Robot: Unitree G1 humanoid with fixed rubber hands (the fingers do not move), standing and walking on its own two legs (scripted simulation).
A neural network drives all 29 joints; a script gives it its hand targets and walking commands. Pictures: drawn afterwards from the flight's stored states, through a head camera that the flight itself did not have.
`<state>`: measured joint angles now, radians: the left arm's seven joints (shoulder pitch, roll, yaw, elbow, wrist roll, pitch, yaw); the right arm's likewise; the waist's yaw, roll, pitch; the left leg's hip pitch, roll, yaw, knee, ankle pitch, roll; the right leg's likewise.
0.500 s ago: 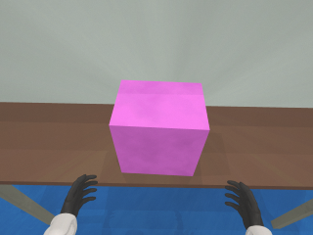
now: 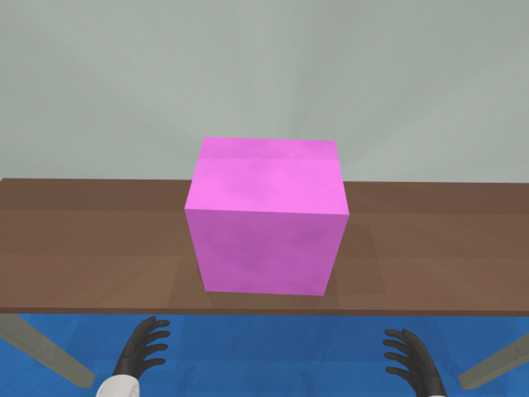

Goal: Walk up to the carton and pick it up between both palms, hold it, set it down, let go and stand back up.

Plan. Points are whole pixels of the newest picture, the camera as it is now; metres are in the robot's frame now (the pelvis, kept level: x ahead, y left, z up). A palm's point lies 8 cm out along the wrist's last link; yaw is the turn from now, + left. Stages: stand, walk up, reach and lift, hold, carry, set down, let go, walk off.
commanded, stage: let go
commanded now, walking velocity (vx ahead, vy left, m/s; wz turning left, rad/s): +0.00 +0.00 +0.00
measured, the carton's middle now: (266, 220) +0.41 +0.03 +0.04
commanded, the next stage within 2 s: stand in 0.42 s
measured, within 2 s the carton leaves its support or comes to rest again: neither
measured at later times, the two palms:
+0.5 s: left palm (135, 388) +0.16 +0.22 -0.08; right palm out of the picture +0.16 -0.24 -0.09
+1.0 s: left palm out of the picture +0.05 +0.25 -0.12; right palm out of the picture +0.05 -0.26 -0.12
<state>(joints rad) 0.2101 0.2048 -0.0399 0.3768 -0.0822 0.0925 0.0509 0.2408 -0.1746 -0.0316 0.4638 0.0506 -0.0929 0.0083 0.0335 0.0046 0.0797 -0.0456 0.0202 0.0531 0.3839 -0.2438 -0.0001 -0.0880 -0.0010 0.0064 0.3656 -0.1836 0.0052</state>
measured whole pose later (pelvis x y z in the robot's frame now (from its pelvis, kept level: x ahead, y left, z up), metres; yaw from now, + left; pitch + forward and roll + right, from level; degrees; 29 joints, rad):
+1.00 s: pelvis +0.00 -0.01 -0.01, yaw +1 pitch -4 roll +0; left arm 0.36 0.23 0.02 0.77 0.02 -0.03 0.00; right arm 0.37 -0.24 -0.02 0.80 -0.01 -0.02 0.00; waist 0.00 0.02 0.01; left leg -0.13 0.02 0.04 0.49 -0.29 0.00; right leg -0.17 0.00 -0.01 0.48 -0.24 0.00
